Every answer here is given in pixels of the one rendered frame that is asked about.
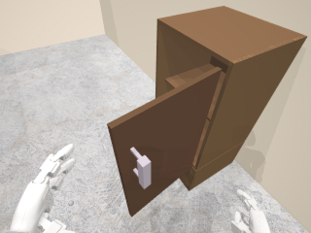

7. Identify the cupboard door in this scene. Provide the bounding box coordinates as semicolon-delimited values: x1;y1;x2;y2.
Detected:
107;66;223;217

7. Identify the handle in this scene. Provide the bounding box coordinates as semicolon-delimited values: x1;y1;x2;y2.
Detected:
130;147;152;189

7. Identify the left robot hand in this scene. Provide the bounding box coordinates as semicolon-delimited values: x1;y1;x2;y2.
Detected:
10;144;79;233

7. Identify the right robot hand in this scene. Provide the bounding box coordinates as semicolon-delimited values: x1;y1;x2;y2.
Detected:
231;189;271;233

